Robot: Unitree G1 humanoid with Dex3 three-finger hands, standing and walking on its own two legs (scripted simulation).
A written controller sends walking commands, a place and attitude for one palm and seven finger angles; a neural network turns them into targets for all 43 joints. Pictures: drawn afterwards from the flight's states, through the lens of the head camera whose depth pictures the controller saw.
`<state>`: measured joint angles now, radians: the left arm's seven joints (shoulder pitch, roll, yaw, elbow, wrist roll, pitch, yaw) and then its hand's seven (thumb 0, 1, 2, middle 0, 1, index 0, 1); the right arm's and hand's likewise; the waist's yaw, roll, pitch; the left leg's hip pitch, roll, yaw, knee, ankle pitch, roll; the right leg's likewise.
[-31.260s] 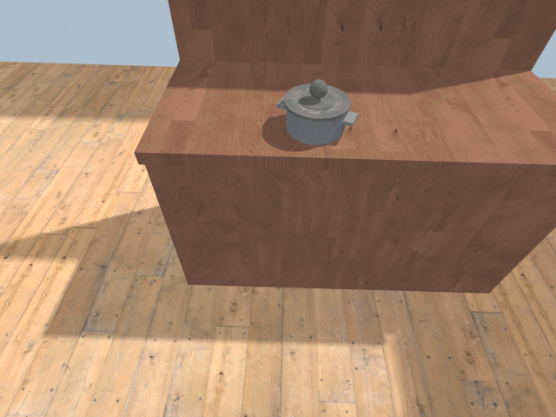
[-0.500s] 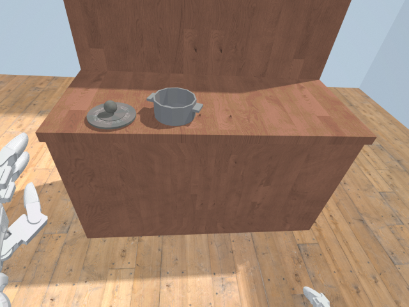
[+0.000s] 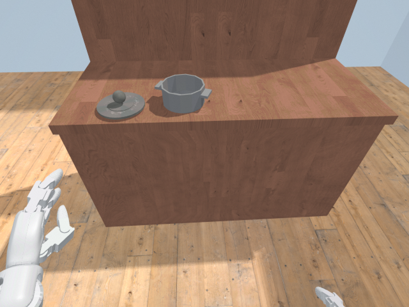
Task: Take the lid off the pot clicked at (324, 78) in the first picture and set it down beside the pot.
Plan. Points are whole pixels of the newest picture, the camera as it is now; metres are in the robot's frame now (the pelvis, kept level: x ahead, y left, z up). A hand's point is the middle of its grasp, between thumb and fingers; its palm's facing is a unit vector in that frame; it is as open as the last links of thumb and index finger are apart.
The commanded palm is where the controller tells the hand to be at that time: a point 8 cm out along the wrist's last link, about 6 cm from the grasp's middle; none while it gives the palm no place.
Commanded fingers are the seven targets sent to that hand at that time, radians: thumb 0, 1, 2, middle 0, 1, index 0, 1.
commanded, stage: let the arm hang, fingers relaxed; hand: left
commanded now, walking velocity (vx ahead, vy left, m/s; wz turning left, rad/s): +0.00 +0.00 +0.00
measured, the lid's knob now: (119, 96) +0.79 +0.35 +0.01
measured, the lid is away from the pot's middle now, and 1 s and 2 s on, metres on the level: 0.23 0.23 0.23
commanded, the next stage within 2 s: look to check the result in 1.06 s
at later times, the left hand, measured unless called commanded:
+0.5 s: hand out of the picture +0.01 +0.20 -0.15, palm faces +0.07 -0.97 -0.23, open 7.3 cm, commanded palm none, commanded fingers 0.00 0.90 0.90 -0.20 -0.30 -0.20 -0.30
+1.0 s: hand out of the picture +0.04 +0.18 -0.15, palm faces +0.07 -0.98 -0.20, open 7.3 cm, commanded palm none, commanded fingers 0.00 0.90 0.90 -0.20 -0.30 -0.20 -0.30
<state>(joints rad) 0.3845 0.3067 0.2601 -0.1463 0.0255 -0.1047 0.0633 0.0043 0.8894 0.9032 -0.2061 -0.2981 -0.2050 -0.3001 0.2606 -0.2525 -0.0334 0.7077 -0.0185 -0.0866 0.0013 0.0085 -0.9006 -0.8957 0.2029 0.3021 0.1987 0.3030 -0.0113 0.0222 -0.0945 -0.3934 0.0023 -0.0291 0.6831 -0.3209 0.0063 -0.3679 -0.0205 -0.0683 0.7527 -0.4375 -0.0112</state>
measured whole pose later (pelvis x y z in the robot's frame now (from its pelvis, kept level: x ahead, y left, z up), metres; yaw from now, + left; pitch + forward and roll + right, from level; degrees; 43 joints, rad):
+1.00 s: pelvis +0.04 +0.00 +0.02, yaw +2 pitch +0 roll +0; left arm 0.24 0.14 0.02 1.14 0.01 0.01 0.04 0.01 0.92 0.90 -0.20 -0.30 -0.20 -0.30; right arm 0.29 -0.12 -0.03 1.12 -0.01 0.00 -0.04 0.00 -0.91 -0.90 0.20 0.30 0.20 0.30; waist -0.02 0.00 0.04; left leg -0.18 -0.02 0.02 0.45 -0.27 0.02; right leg -0.14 0.00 -0.01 0.44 -0.29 -0.01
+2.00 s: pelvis +0.05 +0.00 +0.02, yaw +1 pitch +0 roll +0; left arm 0.27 0.13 0.02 1.14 0.00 0.00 0.05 0.01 0.92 0.90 -0.20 -0.30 -0.20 -0.30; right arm 0.29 -0.11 -0.02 1.13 -0.01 0.00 -0.05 0.00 -0.91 -0.90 0.20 0.30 0.20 0.30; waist -0.02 0.00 0.04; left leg -0.15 0.00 0.03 0.44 -0.28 0.01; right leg -0.12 0.02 0.00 0.43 -0.30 -0.02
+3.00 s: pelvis +0.04 +0.00 +0.03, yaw +1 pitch -1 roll +0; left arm 0.28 0.12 0.02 1.15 0.00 0.00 0.05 0.01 0.92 0.90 -0.20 -0.30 -0.20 -0.30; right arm 0.29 -0.11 -0.02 1.14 -0.01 -0.01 -0.04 0.00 -0.91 -0.90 0.20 0.30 0.19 0.30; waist -0.02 0.00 0.04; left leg -0.15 0.00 0.04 0.43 -0.27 0.01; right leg -0.13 0.02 0.01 0.42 -0.28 -0.01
